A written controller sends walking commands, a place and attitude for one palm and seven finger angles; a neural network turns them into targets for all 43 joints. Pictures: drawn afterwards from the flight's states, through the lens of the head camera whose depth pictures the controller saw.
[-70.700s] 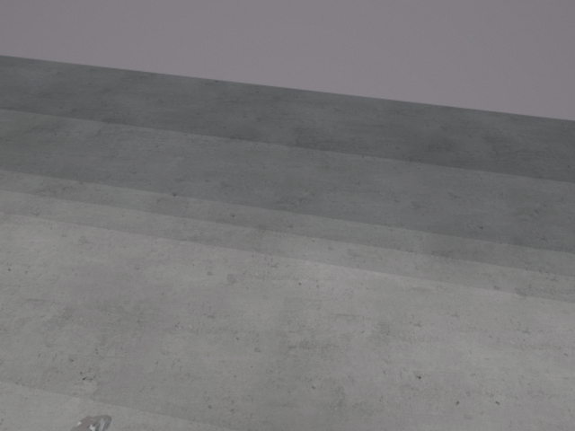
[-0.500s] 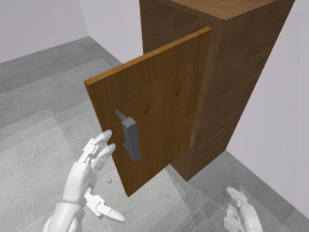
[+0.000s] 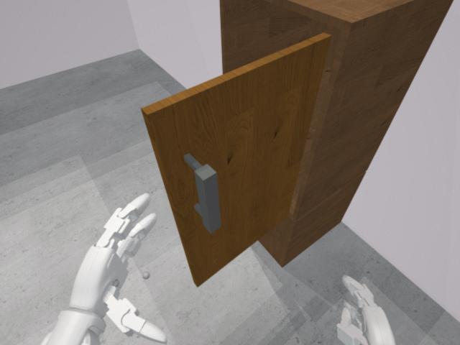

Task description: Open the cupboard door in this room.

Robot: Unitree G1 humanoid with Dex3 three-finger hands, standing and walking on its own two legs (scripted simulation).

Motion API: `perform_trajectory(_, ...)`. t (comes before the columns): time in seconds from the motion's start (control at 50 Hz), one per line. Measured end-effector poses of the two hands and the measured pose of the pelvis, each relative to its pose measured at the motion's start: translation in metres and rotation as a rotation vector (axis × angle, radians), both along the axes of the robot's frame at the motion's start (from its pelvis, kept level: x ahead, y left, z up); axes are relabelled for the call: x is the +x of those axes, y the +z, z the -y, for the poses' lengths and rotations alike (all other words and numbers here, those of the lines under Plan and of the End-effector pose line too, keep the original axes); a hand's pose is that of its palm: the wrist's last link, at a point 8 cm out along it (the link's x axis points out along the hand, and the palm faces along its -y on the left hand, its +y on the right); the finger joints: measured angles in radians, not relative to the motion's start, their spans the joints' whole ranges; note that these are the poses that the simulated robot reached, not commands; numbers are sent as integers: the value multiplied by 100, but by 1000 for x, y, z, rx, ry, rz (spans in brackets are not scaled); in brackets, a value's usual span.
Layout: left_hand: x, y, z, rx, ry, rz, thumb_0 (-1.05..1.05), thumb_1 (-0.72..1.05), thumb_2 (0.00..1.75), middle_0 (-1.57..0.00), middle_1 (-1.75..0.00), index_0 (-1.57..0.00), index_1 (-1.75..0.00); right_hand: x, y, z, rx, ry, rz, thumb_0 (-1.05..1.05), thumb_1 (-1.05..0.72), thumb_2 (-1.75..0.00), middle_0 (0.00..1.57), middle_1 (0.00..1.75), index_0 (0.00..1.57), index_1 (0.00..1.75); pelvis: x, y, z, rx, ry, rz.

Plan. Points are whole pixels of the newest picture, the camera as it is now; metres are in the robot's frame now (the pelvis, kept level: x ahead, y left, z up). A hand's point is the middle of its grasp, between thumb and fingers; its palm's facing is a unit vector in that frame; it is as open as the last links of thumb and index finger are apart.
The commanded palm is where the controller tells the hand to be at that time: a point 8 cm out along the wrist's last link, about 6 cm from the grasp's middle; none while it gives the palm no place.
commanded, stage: draw the hand back to the body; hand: left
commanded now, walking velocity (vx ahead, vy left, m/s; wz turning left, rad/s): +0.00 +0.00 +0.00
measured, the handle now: (201, 194) +0.34 +0.08 +0.10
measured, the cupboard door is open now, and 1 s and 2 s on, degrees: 93 93 93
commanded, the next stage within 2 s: step back with the hand held close in 1.48 s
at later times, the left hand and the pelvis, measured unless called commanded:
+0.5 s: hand (89, 262) +0.20 +0.20 +0.14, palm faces +0.10 -0.97 -0.23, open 15.7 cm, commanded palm +0.16 +0.25 +0.16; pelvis +0.00 +0.01 +0.02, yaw +0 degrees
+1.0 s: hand (41, 227) +0.22 +0.25 +0.18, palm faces +0.39 -0.83 -0.40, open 10.3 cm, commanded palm +0.17 +0.30 +0.20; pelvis +0.02 +0.01 +0.04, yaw -2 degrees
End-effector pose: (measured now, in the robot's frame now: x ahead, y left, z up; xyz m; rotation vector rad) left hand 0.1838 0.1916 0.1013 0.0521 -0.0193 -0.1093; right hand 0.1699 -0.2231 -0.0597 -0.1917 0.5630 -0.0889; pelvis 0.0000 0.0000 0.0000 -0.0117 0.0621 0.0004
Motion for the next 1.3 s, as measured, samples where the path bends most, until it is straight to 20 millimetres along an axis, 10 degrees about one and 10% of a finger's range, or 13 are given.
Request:
perform_trajectory(0.48, -13, 47, -55, 152, 161, 26, -2, -41, 34, -16, -30, -15, -30, 9, 24, -19, -22, 22, 55, 1, -91, -90, 20, 30, 20, 30, 2, 17, -12, -10, -4, 78)
perform_trajectory(1.3, -5, 106, -104, 386, 546, 139, 1, 84, 88, -21, -30, -20, -30, 27, 23, -2, -22, -7, -102, 1, -91, -90, 20, 30, 20, 30, 24, 41, -3, 5, -30, 143)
